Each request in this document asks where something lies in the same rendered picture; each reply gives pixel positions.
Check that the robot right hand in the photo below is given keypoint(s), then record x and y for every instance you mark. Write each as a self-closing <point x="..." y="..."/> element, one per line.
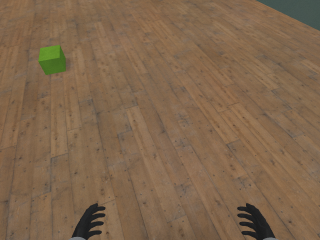
<point x="260" y="226"/>

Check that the carton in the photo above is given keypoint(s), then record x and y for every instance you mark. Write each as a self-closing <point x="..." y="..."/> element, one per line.
<point x="52" y="59"/>

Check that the robot left hand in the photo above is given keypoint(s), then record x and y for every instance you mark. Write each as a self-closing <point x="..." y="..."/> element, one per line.
<point x="85" y="224"/>

